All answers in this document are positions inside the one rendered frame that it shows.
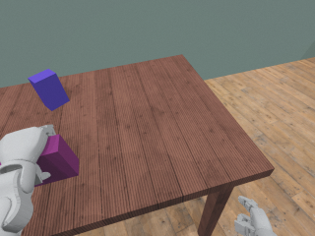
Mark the left robot forearm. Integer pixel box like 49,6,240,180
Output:
0,160,37,236

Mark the robot left hand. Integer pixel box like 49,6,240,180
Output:
0,124,56,185

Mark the table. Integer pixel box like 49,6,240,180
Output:
0,54,275,236

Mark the robot right hand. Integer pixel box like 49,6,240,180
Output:
234,196,273,236

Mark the sponge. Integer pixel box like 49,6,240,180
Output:
0,134,79,187

